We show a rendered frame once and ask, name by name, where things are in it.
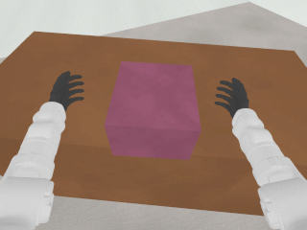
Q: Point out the robot left upper arm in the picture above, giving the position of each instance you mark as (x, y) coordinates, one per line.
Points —
(25, 202)

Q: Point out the robot right hand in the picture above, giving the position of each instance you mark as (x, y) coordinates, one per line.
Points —
(238, 94)

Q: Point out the carton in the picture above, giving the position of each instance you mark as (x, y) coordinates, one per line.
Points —
(153, 111)

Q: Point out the robot left hand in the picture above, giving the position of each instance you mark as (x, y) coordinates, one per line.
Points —
(61, 93)

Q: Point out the right robot forearm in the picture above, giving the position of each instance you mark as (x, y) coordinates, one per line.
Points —
(268, 162)

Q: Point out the left robot forearm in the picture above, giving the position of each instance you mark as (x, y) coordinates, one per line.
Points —
(36, 156)

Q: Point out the pedestal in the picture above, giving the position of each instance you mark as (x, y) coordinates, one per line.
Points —
(217, 177)

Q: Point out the robot right upper arm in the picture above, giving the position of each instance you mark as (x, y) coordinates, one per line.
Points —
(284, 204)

